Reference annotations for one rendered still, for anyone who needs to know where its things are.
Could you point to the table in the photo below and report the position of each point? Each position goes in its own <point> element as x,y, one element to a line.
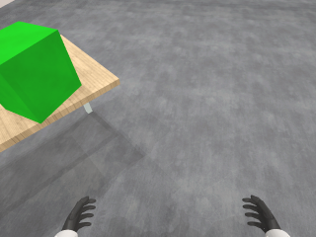
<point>95,79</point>

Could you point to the robot right hand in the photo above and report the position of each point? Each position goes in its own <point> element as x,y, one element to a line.
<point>268,221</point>

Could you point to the carton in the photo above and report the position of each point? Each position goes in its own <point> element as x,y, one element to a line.
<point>36,72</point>

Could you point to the robot left hand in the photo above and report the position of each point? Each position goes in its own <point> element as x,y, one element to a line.
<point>75,216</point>

